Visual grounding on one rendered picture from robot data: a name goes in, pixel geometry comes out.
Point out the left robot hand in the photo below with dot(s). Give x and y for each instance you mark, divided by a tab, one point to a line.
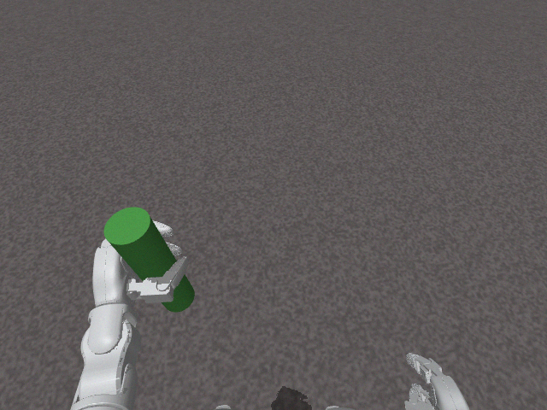
113	280

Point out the can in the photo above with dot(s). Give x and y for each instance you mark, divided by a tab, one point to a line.
133	234

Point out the right robot hand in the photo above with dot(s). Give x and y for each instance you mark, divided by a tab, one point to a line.
444	393

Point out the left robot arm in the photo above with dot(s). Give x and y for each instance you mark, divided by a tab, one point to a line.
110	349

